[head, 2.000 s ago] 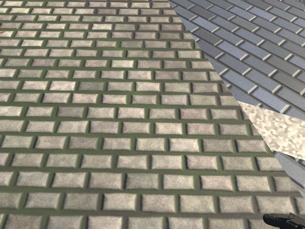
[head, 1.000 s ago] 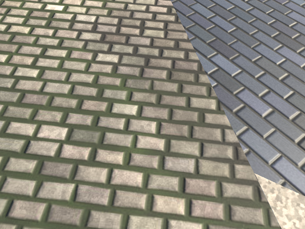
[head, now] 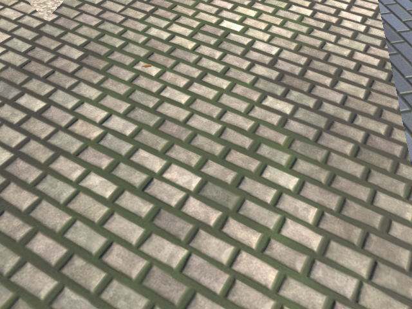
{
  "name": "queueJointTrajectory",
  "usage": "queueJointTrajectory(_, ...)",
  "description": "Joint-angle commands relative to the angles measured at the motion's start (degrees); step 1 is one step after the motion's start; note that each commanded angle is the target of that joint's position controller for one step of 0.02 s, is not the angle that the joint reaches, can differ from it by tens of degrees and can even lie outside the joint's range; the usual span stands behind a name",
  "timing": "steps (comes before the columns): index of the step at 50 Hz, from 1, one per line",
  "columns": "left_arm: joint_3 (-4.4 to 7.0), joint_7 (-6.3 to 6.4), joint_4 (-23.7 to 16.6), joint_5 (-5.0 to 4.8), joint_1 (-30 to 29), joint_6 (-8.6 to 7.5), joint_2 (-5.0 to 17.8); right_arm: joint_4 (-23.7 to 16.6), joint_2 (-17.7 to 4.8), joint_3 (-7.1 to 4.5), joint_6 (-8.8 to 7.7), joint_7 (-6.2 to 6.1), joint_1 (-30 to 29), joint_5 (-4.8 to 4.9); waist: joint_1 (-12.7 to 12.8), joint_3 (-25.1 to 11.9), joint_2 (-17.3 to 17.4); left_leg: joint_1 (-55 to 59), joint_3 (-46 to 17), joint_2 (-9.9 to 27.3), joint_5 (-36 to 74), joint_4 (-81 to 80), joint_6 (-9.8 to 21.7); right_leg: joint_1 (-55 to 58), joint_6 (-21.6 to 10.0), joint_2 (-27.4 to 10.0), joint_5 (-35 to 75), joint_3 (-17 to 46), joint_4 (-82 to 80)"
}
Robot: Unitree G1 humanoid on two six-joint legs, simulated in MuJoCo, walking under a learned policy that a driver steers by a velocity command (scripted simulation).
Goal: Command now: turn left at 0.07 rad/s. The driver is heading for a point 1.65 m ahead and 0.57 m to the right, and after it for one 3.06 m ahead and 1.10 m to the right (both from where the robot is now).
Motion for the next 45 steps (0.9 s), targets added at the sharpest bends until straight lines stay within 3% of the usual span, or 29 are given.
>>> queueJointTrajectory(1,1.52,0.59,-1.7,-0.1,-0.3,-0.28,6.6,-2.2,-7.5,-1.72,-1.36,-0.14,-0.3,0.07,-0.5,-2.2,5.9,0.7,-6.3,5.8,13.6,-6.0,2.7,0.0,-0.1,-0.7,8.3,0.3,-1.9)
queueJointTrajectory(12,1.73,1.43,3.6,-0.4,0.3,0.0,6.9,2.5,-7.1,-1.41,-1.74,-0.29,-0.4,0.36,-0.5,-2.1,2.4,0.7,-5.1,4.4,13.4,-6.2,2.7,1.6,0.5,-1.0,9.2,0.2,-3.2)
queueJointTrajectory(29,1.25,2.08,8.9,-0.61,2.9,0.14,5.7,10.8,-6.6,-0.76,-1.5,-0.92,1.5,0.75,-0.8,-0.8,1.7,0.3,-2.3,2.3,11.6,-5.9,1.8,0.5,-0.1,-0.4,8.5,-0.5,-3.6)
queueJointTrajectory(45,0.47,2.32,11.2,-0.64,6.1,0.17,3.4,15.8,-5.5,-0.06,-1.31,-1.3,3.3,1.0,-1.2,0.3,1.1,-0.6,-1.0,1.6,9.9,-5.7,1.2,-0.7,-0.6,0.3,7.5,-0.9,-3.4)
Velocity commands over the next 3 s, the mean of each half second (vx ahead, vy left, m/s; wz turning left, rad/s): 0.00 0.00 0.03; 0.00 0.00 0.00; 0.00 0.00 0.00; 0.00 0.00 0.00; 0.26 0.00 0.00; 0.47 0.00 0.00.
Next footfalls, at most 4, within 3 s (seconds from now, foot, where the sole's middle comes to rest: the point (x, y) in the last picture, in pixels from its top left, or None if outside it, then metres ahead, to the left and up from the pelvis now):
2.62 right None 0.29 -0.23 -0.78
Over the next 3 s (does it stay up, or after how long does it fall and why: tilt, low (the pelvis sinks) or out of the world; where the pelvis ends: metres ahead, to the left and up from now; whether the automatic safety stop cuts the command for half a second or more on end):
stays up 0.34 -0.17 0.01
